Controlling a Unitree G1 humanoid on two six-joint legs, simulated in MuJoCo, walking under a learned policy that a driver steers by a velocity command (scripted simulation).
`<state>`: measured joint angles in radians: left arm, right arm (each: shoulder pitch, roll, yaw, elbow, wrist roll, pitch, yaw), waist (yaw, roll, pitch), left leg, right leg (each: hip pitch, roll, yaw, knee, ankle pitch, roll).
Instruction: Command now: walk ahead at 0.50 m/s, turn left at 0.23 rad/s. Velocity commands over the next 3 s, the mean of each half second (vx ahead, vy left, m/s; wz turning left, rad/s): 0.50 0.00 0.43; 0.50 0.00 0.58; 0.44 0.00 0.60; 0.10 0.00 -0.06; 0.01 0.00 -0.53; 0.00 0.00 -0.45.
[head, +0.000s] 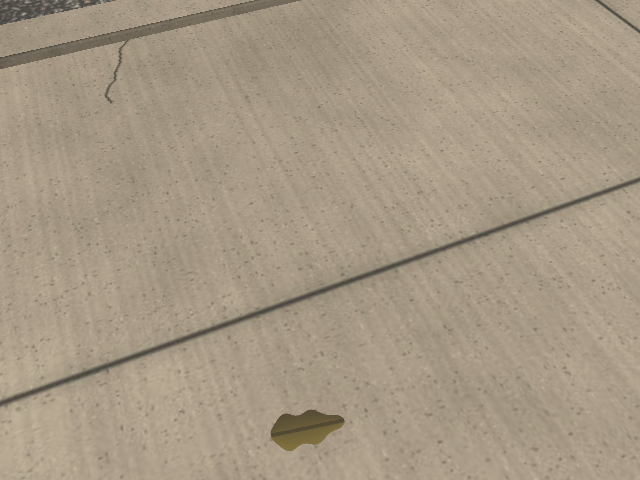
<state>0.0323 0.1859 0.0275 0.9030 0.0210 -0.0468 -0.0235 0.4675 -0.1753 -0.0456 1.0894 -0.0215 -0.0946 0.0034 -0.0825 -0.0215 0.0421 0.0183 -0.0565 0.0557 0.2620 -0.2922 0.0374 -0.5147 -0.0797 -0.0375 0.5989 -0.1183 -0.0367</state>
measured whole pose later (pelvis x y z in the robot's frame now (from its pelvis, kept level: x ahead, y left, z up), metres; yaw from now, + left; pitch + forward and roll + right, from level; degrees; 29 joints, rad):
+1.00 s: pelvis +0.48 +0.09 +0.00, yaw +33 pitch +2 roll +0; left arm 0.05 0.25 0.05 0.75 0.04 -0.02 -0.02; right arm 0.42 -0.25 -0.07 0.90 0.00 -0.05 0.00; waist -0.08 -0.04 0.04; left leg -0.02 -0.15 -0.12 0.26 -0.26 0.13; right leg -0.67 -0.10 0.03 0.77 -0.06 0.05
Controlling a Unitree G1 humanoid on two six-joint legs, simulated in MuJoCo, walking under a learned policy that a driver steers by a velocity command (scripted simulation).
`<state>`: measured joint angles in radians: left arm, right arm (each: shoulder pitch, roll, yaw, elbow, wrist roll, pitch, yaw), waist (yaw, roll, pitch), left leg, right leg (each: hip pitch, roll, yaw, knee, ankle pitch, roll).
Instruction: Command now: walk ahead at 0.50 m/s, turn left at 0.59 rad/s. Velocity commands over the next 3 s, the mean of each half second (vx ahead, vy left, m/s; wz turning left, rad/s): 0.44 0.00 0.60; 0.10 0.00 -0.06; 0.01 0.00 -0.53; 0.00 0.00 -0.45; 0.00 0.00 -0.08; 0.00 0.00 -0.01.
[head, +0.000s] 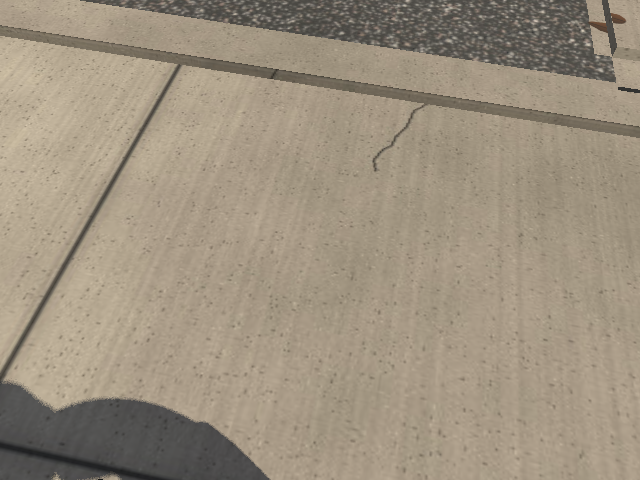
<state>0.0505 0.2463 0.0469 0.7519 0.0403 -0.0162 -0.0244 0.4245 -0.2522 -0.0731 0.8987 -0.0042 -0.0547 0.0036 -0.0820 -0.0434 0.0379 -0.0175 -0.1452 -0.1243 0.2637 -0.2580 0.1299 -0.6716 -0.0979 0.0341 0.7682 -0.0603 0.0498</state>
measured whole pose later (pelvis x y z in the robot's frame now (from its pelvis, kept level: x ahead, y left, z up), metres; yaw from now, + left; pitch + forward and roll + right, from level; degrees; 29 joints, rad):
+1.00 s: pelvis +0.33 +0.01 -0.01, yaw +12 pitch +0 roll +0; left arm 0.26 0.25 0.06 0.81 0.02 0.08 -0.01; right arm 0.16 -0.22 -0.03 0.78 -0.03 0.01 -0.03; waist 0.01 -0.02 0.04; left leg -0.31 0.02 0.19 0.44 -0.13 0.07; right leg -0.38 -0.04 -0.04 0.86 -0.44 0.00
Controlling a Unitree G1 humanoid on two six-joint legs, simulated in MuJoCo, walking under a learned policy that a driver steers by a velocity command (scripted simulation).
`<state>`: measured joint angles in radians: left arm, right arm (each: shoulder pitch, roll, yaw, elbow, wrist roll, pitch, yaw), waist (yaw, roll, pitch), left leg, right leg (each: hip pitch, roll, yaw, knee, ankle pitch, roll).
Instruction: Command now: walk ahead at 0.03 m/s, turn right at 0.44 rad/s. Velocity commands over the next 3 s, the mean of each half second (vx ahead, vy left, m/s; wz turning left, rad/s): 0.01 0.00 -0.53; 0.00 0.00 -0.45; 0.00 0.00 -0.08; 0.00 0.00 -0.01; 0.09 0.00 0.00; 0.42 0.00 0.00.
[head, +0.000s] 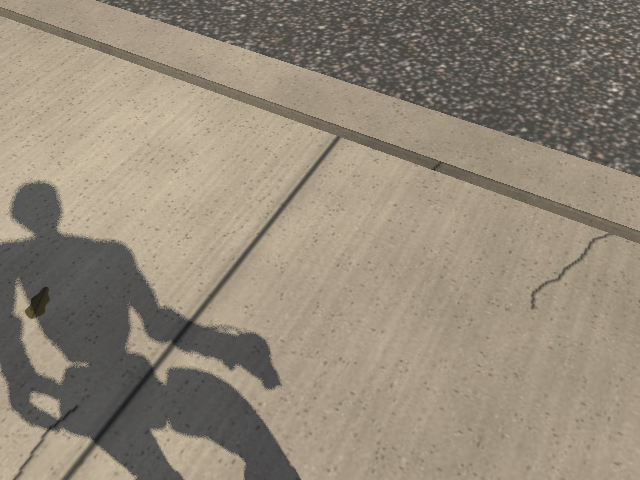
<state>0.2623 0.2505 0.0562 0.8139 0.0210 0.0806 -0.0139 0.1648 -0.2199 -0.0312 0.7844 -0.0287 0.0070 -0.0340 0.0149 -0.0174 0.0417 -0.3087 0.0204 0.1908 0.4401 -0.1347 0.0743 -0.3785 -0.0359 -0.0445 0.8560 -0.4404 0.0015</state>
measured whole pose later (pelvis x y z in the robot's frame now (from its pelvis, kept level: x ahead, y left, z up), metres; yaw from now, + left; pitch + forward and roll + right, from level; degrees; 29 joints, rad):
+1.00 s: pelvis -0.02 +0.00 +0.00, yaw -30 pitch +0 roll +0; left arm 0.18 0.28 0.04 0.73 0.01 0.07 -0.02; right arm 0.23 -0.27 -0.03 0.74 -0.02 0.02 -0.01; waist -0.02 0.00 0.06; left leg -0.25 0.03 0.08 0.52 -0.26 0.02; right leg -0.20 0.04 0.02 0.51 -0.32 0.00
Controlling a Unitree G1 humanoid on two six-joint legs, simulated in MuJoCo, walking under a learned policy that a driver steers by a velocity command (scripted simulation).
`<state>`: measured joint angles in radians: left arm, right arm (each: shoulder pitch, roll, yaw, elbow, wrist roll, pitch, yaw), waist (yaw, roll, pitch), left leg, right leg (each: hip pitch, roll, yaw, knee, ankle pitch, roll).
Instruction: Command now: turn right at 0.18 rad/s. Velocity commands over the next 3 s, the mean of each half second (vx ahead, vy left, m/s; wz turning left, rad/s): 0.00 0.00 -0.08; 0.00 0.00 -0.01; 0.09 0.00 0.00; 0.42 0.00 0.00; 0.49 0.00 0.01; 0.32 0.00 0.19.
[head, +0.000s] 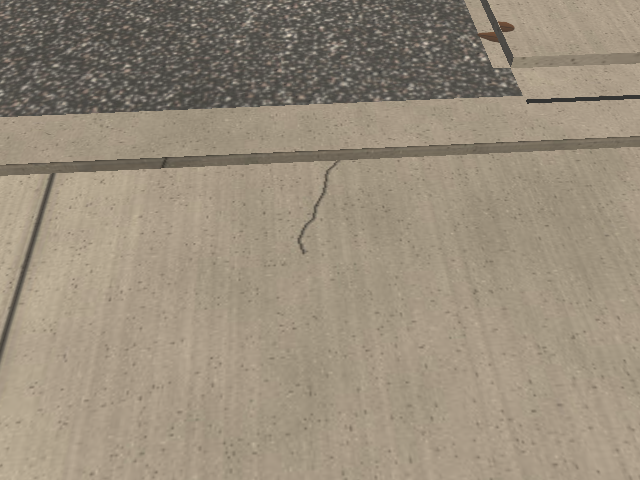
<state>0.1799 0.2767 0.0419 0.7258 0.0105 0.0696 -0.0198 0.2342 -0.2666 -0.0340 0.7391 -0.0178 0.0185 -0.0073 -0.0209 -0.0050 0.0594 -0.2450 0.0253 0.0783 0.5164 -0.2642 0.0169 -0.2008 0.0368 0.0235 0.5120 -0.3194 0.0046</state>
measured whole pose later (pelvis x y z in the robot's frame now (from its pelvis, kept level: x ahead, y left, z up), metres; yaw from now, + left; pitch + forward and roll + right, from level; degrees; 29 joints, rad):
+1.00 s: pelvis -0.02 +0.02 +0.01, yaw -1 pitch -2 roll +0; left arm 0.26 0.19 -0.01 1.14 0.01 0.01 0.04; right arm 0.25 -0.18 0.01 1.11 -0.01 0.00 -0.03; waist 0.00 -0.01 0.03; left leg -0.14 -0.03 0.00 0.39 -0.22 0.03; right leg -0.14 0.01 0.04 0.38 -0.21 0.00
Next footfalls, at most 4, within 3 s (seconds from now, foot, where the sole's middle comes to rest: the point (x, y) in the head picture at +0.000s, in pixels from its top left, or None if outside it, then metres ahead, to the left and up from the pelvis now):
0.28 left None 0.02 0.12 -0.77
1.98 left None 0.40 0.06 -0.77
2.52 right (367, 368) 0.72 -0.09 -0.77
2.98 left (285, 305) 0.89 0.10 -0.77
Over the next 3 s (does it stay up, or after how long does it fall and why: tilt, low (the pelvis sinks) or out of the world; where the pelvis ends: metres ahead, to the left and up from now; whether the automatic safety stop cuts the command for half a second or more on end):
stays up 0.77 0.00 -0.01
